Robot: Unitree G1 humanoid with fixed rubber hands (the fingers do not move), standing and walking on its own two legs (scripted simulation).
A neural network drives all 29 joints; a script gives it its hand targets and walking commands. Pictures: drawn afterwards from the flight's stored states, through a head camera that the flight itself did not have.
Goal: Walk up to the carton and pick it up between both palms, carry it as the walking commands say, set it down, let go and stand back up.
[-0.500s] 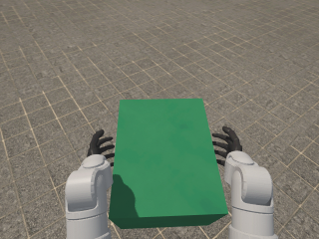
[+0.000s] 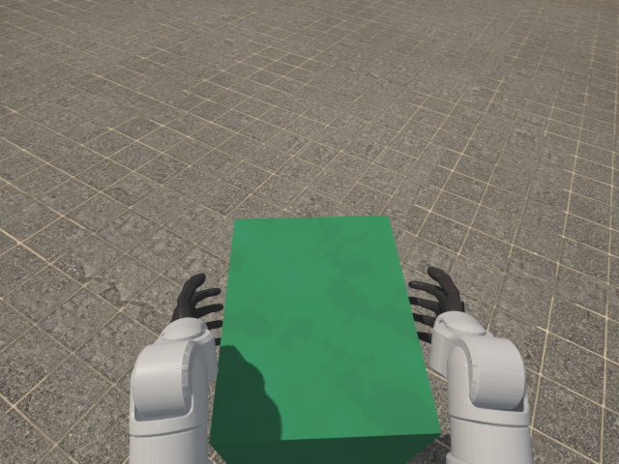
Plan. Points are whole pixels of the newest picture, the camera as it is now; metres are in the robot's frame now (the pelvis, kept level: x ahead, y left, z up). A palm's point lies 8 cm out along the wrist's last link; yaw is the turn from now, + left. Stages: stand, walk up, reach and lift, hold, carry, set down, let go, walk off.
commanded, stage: carry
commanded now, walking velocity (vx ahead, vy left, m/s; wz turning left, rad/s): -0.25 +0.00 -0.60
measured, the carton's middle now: (315, 335) +0.32 +0.01 -0.01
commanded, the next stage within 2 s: none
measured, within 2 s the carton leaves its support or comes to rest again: neither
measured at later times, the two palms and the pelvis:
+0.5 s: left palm (297, 460) +0.14 +0.03 +0.09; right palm out of the picture +0.07 -0.26 +0.08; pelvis -0.17 -0.05 +0.00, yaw -9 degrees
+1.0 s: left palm out of the picture +0.06 +0.09 +0.08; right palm out of the picture +0.02 -0.21 +0.08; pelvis -0.23 -0.03 -0.01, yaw -7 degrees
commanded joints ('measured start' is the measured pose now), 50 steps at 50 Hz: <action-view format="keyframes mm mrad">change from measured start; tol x16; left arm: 1 -567 -974 -714 -75 -457 -28 -418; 50 -582 -974 -609 118 -404 -62 -447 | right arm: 1 -463 999 660 -44 417 13 432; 50 -524 1002 620 88 355 -24 423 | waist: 1 7 142 -218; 11 -4 276 -342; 15 16 -291 -302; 30 -6 85 -298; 50 0 5 -257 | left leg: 1 30 224 -19 -139 530 74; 11 221 253 -96 -43 494 66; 15 -217 53 4 248 -234 -102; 20 -191 -8 -31 380 -98 -72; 24 -98 -45 -9 146 -144 -75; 29 141 111 -143 -78 163 -36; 34 -62 80 -130 -175 -177 -9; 50 -74 63 -122 -177 -196 1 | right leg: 1 96 -53 -22 268 50 7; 9 255 -39 -149 -335 -172 -20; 13 566 -221 46 -738 201 -27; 14 604 -455 280 -661 700 -138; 15 558 -444 247 -620 862 -198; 21 482 -311 96 -667 257 -152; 50 383 -175 53 -669 28 -67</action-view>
